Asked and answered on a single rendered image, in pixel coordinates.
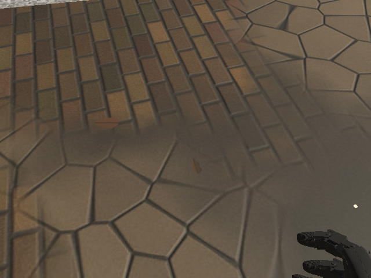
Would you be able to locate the robot right hand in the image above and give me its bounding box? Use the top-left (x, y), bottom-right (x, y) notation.
top-left (292, 229), bottom-right (371, 278)

